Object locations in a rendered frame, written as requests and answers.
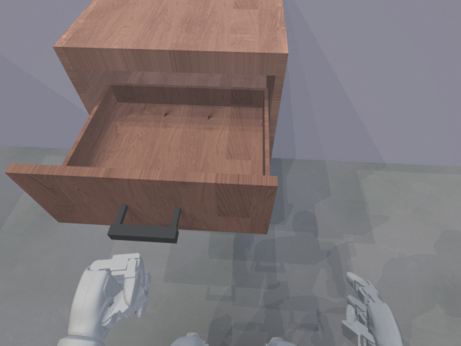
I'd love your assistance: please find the left robot hand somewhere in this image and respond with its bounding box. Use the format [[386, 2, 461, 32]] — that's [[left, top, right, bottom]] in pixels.
[[68, 253, 151, 342]]

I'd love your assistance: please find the handle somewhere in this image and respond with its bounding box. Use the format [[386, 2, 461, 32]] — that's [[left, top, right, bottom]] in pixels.
[[107, 204, 181, 244]]

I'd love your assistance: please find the right robot hand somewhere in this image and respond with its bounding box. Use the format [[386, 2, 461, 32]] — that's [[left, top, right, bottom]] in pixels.
[[342, 272, 403, 346]]

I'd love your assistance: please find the drawer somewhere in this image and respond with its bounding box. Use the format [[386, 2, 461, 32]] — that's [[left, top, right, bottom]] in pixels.
[[5, 83, 278, 234]]

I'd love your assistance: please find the cabinet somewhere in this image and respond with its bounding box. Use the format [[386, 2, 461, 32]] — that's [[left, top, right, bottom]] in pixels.
[[53, 0, 288, 166]]

